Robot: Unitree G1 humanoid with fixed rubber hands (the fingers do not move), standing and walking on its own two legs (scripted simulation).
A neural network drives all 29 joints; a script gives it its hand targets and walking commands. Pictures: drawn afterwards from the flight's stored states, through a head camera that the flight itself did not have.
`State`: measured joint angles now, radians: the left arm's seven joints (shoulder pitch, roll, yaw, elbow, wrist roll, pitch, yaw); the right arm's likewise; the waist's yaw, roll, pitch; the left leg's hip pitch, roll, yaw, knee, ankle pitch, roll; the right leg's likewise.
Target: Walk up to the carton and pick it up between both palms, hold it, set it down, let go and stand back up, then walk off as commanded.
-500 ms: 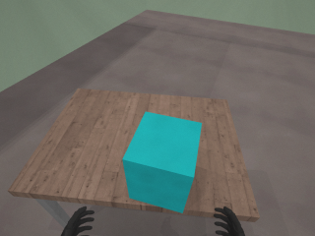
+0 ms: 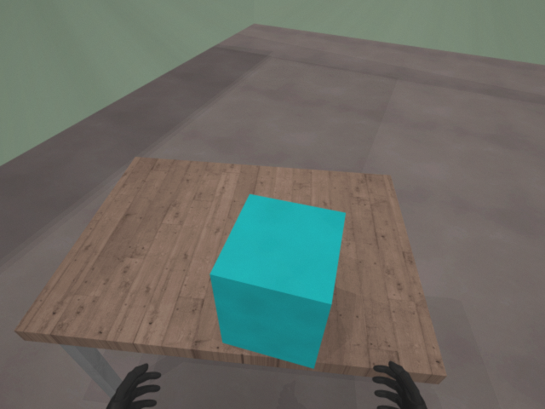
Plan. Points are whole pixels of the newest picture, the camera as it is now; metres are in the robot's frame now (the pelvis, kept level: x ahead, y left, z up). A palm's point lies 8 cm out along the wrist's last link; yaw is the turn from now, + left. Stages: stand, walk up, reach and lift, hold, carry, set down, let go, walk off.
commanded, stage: stand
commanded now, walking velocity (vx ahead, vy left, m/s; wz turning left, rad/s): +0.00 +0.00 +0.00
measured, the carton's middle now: (281, 280) +0.42 -0.03 -0.10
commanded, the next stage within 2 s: walk off in 0.60 s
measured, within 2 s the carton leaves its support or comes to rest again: neither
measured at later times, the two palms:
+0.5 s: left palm out of the picture +0.15 +0.24 -0.10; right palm out of the picture +0.14 -0.27 -0.10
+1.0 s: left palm out of the picture +0.10 +0.26 -0.10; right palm out of the picture +0.08 -0.29 -0.12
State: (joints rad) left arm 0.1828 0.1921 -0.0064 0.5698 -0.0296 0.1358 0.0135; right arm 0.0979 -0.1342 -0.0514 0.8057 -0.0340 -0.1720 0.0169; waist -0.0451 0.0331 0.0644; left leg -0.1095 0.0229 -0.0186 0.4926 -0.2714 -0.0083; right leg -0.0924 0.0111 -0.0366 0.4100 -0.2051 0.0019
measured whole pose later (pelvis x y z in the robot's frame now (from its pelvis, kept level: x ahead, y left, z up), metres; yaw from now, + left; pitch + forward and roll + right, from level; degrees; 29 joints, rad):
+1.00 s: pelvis -0.02 -0.01 -0.01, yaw -1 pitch -5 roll +1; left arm 0.18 0.31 0.01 0.80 0.00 0.02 0.02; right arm 0.15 -0.29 -0.05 0.82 -0.03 0.02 0.01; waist -0.05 0.00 0.14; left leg -0.18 0.00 0.00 0.51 -0.25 -0.01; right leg -0.23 -0.01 -0.01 0.55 -0.24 -0.02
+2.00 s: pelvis -0.27 +0.04 -0.02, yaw +0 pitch -5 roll -3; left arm 0.31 0.38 0.06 0.84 0.00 0.08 0.02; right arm 0.22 -0.36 -0.05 0.76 -0.03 0.06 0.00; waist -0.04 -0.03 0.14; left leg -0.34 -0.06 -0.07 0.66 -0.23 0.07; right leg -0.38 0.17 0.19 1.21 -0.37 0.01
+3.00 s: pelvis -0.40 +0.01 -0.01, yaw +1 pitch -3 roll -2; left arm 0.25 0.38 0.06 0.80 0.01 0.02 0.00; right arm 0.29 -0.39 -0.05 0.79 -0.03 0.02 0.00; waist -0.04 -0.01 0.07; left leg -0.27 -0.05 -0.09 0.65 -0.33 0.05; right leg -0.36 0.08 0.08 0.92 -0.40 -0.04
